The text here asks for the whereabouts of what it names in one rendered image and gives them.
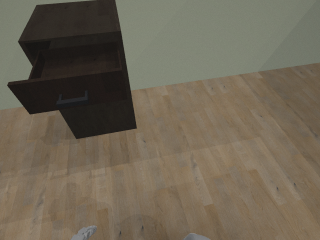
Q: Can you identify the handle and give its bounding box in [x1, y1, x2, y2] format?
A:
[56, 90, 89, 108]

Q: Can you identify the left robot hand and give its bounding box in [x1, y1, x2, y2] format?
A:
[71, 225, 97, 240]

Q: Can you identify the drawer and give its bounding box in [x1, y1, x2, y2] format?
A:
[7, 41, 128, 115]

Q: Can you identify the cabinet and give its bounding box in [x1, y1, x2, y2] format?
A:
[18, 0, 137, 139]

